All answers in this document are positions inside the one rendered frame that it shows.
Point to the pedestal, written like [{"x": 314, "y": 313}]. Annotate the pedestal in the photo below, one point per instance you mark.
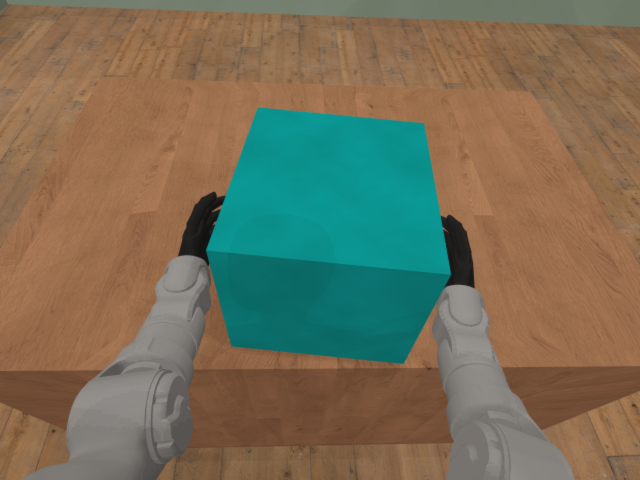
[{"x": 79, "y": 268}]

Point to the left robot upper arm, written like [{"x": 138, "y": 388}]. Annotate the left robot upper arm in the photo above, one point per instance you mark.
[{"x": 125, "y": 427}]

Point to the left robot forearm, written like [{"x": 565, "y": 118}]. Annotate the left robot forearm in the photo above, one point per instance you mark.
[{"x": 171, "y": 334}]

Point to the left robot hand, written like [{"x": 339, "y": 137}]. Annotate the left robot hand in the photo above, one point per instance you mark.
[{"x": 200, "y": 226}]

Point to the carton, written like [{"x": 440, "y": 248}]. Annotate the carton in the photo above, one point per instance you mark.
[{"x": 329, "y": 240}]

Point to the right robot hand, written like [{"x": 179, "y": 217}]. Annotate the right robot hand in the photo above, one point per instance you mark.
[{"x": 459, "y": 253}]

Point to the right robot forearm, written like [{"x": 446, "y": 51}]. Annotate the right robot forearm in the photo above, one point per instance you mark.
[{"x": 472, "y": 377}]

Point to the right robot upper arm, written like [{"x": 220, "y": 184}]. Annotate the right robot upper arm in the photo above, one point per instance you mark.
[{"x": 486, "y": 450}]

